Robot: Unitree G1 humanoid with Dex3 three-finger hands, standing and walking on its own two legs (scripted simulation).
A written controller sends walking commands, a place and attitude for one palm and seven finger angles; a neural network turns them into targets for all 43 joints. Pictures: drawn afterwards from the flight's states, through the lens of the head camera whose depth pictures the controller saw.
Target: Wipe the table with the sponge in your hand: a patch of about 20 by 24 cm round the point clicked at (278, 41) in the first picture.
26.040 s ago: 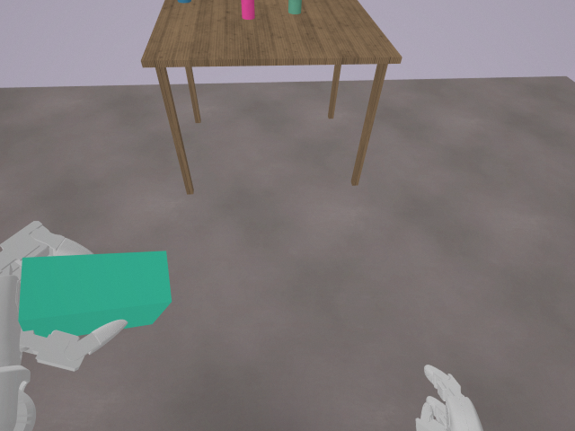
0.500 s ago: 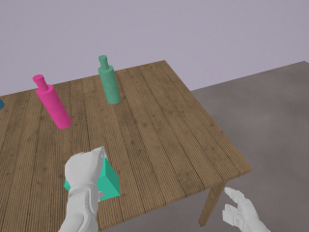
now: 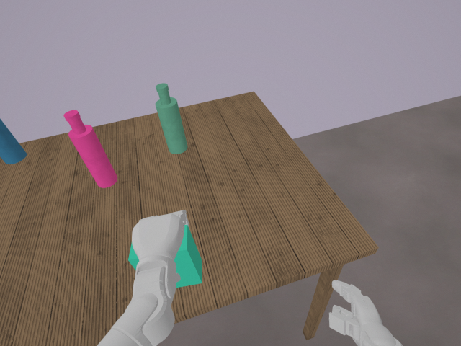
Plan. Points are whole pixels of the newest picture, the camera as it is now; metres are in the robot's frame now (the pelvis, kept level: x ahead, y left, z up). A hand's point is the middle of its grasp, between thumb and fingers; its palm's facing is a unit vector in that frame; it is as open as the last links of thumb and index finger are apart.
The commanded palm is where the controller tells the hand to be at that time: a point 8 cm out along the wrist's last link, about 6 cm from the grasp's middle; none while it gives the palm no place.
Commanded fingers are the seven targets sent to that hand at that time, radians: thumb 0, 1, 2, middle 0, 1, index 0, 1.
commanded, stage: slide across to the third lane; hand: left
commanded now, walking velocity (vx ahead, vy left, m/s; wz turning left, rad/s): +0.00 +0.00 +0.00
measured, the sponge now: (171, 265) +0.27 +0.18 -0.03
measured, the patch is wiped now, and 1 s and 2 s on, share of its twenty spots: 0.65 0.80 0.95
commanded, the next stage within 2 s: wipe forward along the third lane in 0.26 s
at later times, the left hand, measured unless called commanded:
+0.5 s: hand (190, 245) +0.29 +0.14 +0.02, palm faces -0.06 -0.06 -1.00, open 9.7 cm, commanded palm +0.27 +0.13 +0.06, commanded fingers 0.00 0.10 1.30 -1.20 -1.60 -1.20 -1.60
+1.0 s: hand (193, 223) +0.34 +0.15 +0.02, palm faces -0.08 -0.02 -1.00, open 9.7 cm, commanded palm +0.32 +0.15 +0.05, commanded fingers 0.00 0.10 1.30 -1.20 -1.60 -1.20 -1.60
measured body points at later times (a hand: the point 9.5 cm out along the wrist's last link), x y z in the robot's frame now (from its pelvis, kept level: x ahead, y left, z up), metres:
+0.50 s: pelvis -0.01 -0.04 +0.00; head -0.04 -0.09 +0.45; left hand +0.29 +0.14 +0.07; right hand +0.22 -0.25 -0.10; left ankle -0.01 +0.11 -0.73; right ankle +0.03 -0.09 -0.73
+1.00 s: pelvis -0.03 -0.06 -0.01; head -0.02 -0.10 +0.44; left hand +0.34 +0.15 +0.07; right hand +0.15 -0.30 -0.13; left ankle -0.01 +0.10 -0.73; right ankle +0.03 -0.09 -0.73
